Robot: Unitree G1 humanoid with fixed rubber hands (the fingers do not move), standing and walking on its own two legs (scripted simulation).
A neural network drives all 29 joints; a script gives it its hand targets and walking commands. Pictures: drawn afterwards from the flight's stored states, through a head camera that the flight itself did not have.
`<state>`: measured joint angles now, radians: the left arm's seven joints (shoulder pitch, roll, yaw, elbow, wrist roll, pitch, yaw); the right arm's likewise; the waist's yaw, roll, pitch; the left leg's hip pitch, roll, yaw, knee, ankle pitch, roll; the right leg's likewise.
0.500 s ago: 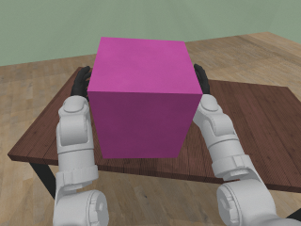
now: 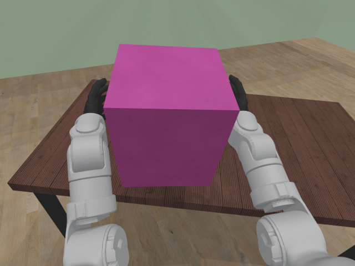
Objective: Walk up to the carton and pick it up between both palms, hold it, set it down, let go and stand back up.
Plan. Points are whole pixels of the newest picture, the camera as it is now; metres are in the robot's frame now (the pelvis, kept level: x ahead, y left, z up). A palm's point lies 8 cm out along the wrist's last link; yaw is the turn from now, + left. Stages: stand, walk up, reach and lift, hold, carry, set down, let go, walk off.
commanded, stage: hold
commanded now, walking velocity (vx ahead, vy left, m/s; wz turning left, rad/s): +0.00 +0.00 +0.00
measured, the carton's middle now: (167, 120) +0.38 +0.01 +0.17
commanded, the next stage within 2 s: set down in 0.26 s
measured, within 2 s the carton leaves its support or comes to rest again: neither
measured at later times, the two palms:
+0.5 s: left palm (90, 107) +0.36 +0.17 +0.22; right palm (237, 104) +0.36 -0.13 +0.23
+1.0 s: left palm (111, 126) +0.39 +0.14 +0.15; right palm (237, 122) +0.38 -0.16 +0.16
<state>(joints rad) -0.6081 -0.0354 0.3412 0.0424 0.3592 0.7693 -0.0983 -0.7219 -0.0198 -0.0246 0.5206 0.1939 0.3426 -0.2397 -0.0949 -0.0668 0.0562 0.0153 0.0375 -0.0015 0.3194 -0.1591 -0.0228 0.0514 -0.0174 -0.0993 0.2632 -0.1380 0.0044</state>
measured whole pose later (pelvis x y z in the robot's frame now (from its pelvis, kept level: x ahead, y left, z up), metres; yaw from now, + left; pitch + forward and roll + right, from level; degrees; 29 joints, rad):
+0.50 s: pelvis +0.00 +0.00 +0.00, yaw +0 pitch -10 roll -1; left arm -0.64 -0.04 0.35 0.08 0.37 0.68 -0.10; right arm -0.72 0.00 -0.08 0.52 0.12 0.27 -0.21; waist -0.08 -0.07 0.03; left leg 0.02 0.03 0.00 0.32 -0.16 -0.02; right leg 0.06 -0.02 -0.10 0.26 -0.14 0.01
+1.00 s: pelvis +0.02 +0.00 +0.00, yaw +1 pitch -8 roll -1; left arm -0.52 -0.07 0.27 0.22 0.33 0.41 -0.02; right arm -0.60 -0.01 -0.09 0.64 0.05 -0.08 -0.17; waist -0.09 -0.07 0.09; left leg 0.01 0.04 -0.02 0.32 -0.19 -0.03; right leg 0.07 -0.02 -0.12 0.24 -0.16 0.01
